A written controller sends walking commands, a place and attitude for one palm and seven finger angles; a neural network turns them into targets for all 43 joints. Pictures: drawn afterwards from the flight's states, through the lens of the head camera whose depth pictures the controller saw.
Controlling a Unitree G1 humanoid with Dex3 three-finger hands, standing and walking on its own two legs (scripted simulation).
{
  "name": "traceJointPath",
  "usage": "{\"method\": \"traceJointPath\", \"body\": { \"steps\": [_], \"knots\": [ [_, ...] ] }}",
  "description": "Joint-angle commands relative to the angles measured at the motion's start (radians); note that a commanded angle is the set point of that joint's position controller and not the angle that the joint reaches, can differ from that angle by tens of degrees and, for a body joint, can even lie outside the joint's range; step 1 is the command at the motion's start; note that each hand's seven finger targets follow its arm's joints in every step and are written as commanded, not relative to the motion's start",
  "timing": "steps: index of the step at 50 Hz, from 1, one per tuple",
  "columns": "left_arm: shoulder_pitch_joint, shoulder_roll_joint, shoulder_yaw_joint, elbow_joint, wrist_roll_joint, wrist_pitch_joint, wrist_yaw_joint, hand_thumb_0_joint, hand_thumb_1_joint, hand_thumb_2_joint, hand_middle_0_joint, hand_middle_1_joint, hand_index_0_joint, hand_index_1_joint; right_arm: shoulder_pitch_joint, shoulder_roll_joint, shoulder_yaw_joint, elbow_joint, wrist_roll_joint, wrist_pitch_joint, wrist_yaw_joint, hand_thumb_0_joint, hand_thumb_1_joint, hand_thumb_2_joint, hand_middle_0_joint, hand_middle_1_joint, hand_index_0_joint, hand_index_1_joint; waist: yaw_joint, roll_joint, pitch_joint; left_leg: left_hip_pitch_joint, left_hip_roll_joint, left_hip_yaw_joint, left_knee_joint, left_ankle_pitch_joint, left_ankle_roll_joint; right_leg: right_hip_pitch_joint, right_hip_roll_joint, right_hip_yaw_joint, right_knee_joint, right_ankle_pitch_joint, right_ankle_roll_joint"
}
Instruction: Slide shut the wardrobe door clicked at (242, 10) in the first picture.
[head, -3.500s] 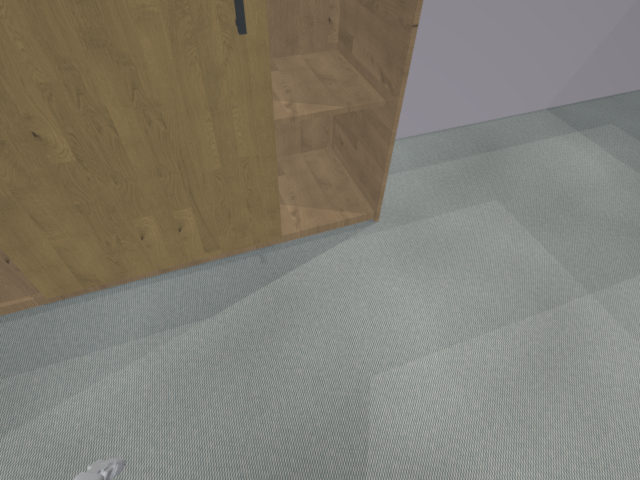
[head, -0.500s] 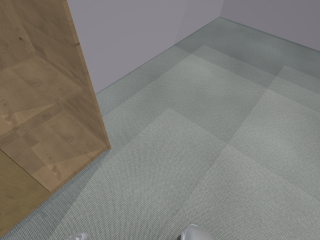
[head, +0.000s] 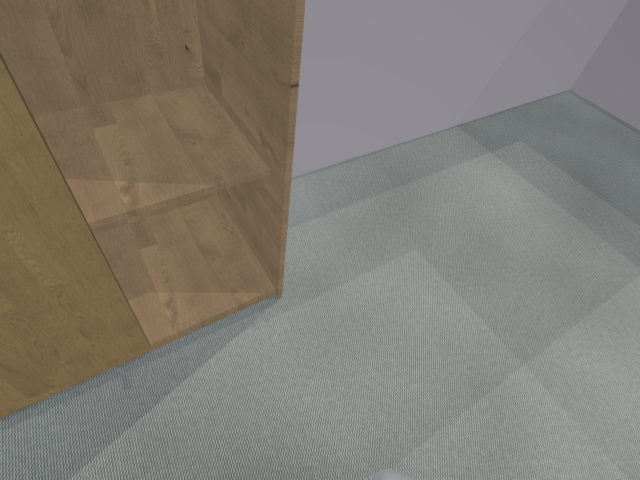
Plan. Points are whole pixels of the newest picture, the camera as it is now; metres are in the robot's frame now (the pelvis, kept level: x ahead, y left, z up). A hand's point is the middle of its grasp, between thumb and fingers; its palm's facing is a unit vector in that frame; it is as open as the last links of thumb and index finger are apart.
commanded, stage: turn to face it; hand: left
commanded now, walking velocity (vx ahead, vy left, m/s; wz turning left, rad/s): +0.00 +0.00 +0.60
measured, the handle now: out of the picture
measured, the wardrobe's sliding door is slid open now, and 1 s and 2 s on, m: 0.43 0.43 0.43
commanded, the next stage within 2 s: take the last steps up to it in 0.76 s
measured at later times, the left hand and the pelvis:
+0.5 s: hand out of the picture +0.07 +0.18 -0.13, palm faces +0.31 -0.91 -0.29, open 7.4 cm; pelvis +0.01 -0.05 +0.01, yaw +17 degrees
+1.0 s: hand out of the picture -0.13 +0.14 -0.17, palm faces +0.56 -0.80 -0.23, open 7.4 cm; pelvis -0.02 -0.04 +0.01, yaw +30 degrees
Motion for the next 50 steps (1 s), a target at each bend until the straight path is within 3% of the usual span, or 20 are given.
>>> {"method": "traceJointPath", "body": {
  "steps": [1,5,15,21,22,23,24,25,26,28,30,35,40,43,45,46,47,48,49,50],
  "knots": [
    [-0.001,0.048,0.006,-0.078,0.001,-0.036,-0.018,0.000,0.900,0.900,-0.200,-0.300,-0.200,-0.300,0.024,-0.178,-0.028,-0.059,0.007,-0.021,-0.025,0.000,-0.900,-0.900,0.200,0.300,0.200,0.300,0.016,0.225,-0.053,0.193,0.205,-0.321,-0.400,0.453,0.047,-0.166,-0.002,0.112,0.169,0.157,0.023],
    [0.013,0.065,0.004,-0.067,-0.006,-0.033,-0.012,0.000,0.900,0.900,-0.200,-0.300,-0.200,-0.300,0.052,-0.188,-0.033,-0.053,0.015,-0.021,-0.025,0.000,-0.900,-0.900,0.200,0.300,0.200,0.300,0.004,0.140,-0.099,0.283,0.181,-0.304,-0.393,0.543,0.083,-0.124,0.017,0.120,0.094,0.184,0.037],
    [-0.064,0.077,-0.006,-0.115,-0.016,-0.038,-0.001,0.000,0.900,0.900,-0.200,-0.300,-0.200,-0.300,0.073,-0.222,-0.048,-0.043,0.006,0.003,-0.019,0.000,-0.900,-0.900,0.200,0.300,0.200,0.300,-0.030,0.194,-0.092,0.315,0.176,-0.477,-0.366,0.545,0.140,-0.049,0.062,0.146,-0.181,0.055,0.028],
    [0.043,0.080,-0.010,-0.105,-0.025,-0.051,0.008,0.000,0.900,0.900,-0.200,-0.300,-0.200,-0.300,-0.019,-0.222,-0.054,-0.068,0.009,0.017,-0.010,0.000,-0.900,-0.900,0.200,0.300,0.200,0.300,0.029,0.189,-0.104,0.102,0.110,-0.501,-0.298,0.476,0.089,0.271,0.110,0.129,-0.510,0.186,0.000],
    [0.077,0.094,-0.005,-0.100,-0.022,-0.058,0.010,0.000,0.900,0.900,-0.200,-0.300,-0.200,-0.300,-0.034,-0.210,-0.052,-0.074,0.015,0.019,-0.007,0.000,-0.900,-0.900,0.200,0.300,0.200,0.300,0.051,0.155,-0.101,0.012,0.068,-0.473,-0.256,0.358,0.047,0.382,0.088,0.134,-0.649,0.281,-0.005],
    [0.093,0.160,0.007,-0.105,-0.009,-0.068,0.015,0.000,0.900,0.900,-0.200,-0.300,-0.200,-0.300,-0.012,-0.153,-0.046,-0.079,0.025,0.019,-0.002,0.000,-0.900,-0.900,0.200,0.300,0.200,0.300,0.055,-0.038,-0.119,-0.129,-0.024,-0.374,-0.108,0.123,-0.021,0.508,-0.083,0.296,-0.790,0.241,-0.049],
    [0.078,0.236,0.017,-0.123,0.003,-0.069,0.017,0.000,0.900,0.900,-0.200,-0.300,-0.200,-0.300,-0.001,-0.111,-0.042,-0.103,0.022,0.018,-0.003,0.000,-0.900,-0.900,0.200,0.300,0.200,0.300,0.052,-0.280,-0.091,-0.241,-0.158,-0.176,0.136,-0.191,-0.093,0.478,-0.329,0.542,-0.838,0.319,-0.164],
    [0.058,0.228,0.011,-0.140,-0.005,-0.062,0.017,0.000,0.900,0.900,-0.200,-0.300,-0.200,-0.300,-0.010,-0.168,-0.057,-0.100,0.011,0.024,-0.003,0.000,-0.900,-0.900,0.200,0.300,0.200,0.300,0.046,-0.151,-0.076,-0.178,-0.112,-0.209,0.319,-0.213,-0.084,0.326,-0.371,0.505,-0.832,0.357,-0.223],
    [-0.012,0.172,0.006,-0.152,-0.006,-0.066,0.020,0.000,0.900,0.900,-0.200,-0.300,-0.200,-0.300,-0.006,-0.162,-0.059,-0.085,0.007,0.036,0.003,0.000,-0.900,-0.900,0.200,0.300,0.200,0.300,0.009,-0.114,-0.040,-0.177,-0.084,-0.227,0.404,-0.148,-0.081,0.270,-0.293,0.409,-0.835,0.326,-0.217],
    [-0.070,0.124,-0.013,-0.163,-0.008,-0.069,0.012,0.000,0.900,0.900,-0.200,-0.300,-0.200,-0.300,0.014,-0.150,-0.056,-0.047,0.003,0.048,0.016,0.000,-0.900,-0.900,0.200,0.300,0.200,0.300,-0.020,-0.085,0.019,-0.168,-0.056,-0.178,0.498,-0.032,-0.097,0.228,-0.181,0.267,-0.804,0.347,-0.180],
    [-0.040,0.103,-0.017,-0.153,-0.005,-0.078,0.011,0.000,0.900,0.900,-0.200,-0.300,-0.200,-0.300,0.029,-0.131,-0.049,-0.041,0.006,0.047,0.021,0.000,-0.900,-0.900,0.200,0.300,0.200,0.300,-0.016,-0.088,0.008,-0.176,-0.049,-0.153,0.490,0.007,-0.108,0.270,-0.158,0.184,-0.780,0.445,-0.171],
    [0.079,0.131,-0.013,-0.105,0.002,-0.079,0.011,0.000,0.900,0.900,-0.200,-0.300,-0.200,-0.300,-0.061,-0.119,-0.034,-0.050,0.009,0.053,0.017,0.000,-0.900,-0.900,0.200,0.300,0.200,0.300,0.045,-0.088,0.007,-0.152,-0.031,-0.118,0.338,-0.039,-0.123,0.349,-0.191,0.170,-0.776,0.483,-0.203],
    [0.142,0.163,-0.006,-0.065,0.012,-0.077,0.008,0.000,0.900,0.900,-0.200,-0.300,-0.200,-0.300,-0.115,-0.101,-0.013,-0.055,0.019,0.042,0.010,0.000,-0.900,-0.900,0.200,0.300,0.200,0.300,0.077,-0.127,-0.034,-0.058,-0.036,-0.074,0.113,-0.123,-0.115,0.410,-0.217,0.159,-0.720,0.693,-0.227],
    [0.129,0.177,-0.001,-0.047,0.012,-0.072,0.008,0.000,0.900,0.900,-0.200,-0.300,-0.200,-0.300,-0.069,-0.093,-0.003,-0.038,0.024,0.029,0.002,0.000,-0.900,-0.900,0.200,0.300,0.200,0.300,0.057,-0.143,-0.085,0.056,-0.049,-0.051,-0.057,-0.088,-0.100,0.412,-0.212,0.144,-0.669,0.750,-0.213],
    [0.110,0.165,-0.003,-0.029,0.001,-0.068,0.004,0.000,0.900,0.900,-0.200,-0.300,-0.200,-0.300,-0.004,-0.098,0.003,-0.011,0.020,0.016,0.001,0.000,-0.900,-0.900,0.200,0.300,0.200,0.300,0.023,-0.113,-0.111,0.227,-0.055,-0.037,-0.268,0.081,-0.087,0.332,-0.180,0.104,-0.626,0.546,-0.142],
    [0.102,0.142,-0.008,-0.030,-0.008,-0.064,-0.001,0.000,0.900,0.900,-0.200,-0.300,-0.200,-0.300,0.044,-0.137,-0.002,0.002,0.016,0.004,0.000,0.000,-0.900,-0.900,0.200,0.300,0.200,0.300,-0.003,-0.017,-0.132,0.341,-0.009,-0.079,-0.371,0.122,-0.069,0.242,-0.137,0.053,-0.545,0.352,-0.099],
    [0.109,0.080,-0.018,-0.050,-0.014,-0.056,-0.010,0.000,0.900,0.900,-0.200,-0.300,-0.200,-0.300,0.077,-0.234,-0.022,0.004,0.002,-0.004,-0.003,0.000,-0.900,-0.900,0.200,0.300,0.200,0.300,-0.021,0.254,-0.120,0.439,0.206,-0.366,-0.456,0.085,0.013,0.010,-0.013,-0.033,-0.348,0.055,-0.040],
    [0.047,0.049,-0.032,-0.081,0.001,-0.054,-0.015,0.000,0.900,0.900,-0.200,-0.300,-0.200,-0.300,0.115,-0.295,-0.034,0.008,0.000,0.004,-0.005,0.000,-0.900,-0.900,0.200,0.300,0.200,0.300,-0.050,0.369,-0.056,0.414,0.332,-0.525,-0.518,0.077,0.110,-0.144,0.052,-0.017,-0.172,-0.133,-0.028],
    [0.008,0.071,-0.028,-0.086,0.005,-0.057,-0.021,0.000,0.900,0.900,-0.200,-0.300,-0.200,-0.300,0.104,-0.278,-0.028,0.009,-0.003,0.007,-0.006,0.000,-0.900,-0.900,0.200,0.300,0.200,0.300,-0.050,0.274,0.005,0.333,0.346,-0.499,-0.537,-0.046,0.159,-0.164,0.021,0.045,-0.078,-0.094,-0.048],
    [0.014,0.079,-0.025,-0.058,0.014,-0.053,-0.021,0.000,0.900,0.900,-0.200,-0.300,-0.200,-0.300,0.085,-0.221,-0.015,0.016,-0.001,-0.005,-0.016,0.000,-0.900,-0.900,0.200,0.300,0.200,0.300,-0.033,0.330,0.022,0.293,0.273,-0.451,-0.563,-0.102,0.128,-0.169,0.012,0.085,-0.033,-0.027,-0.047]
  ]
}}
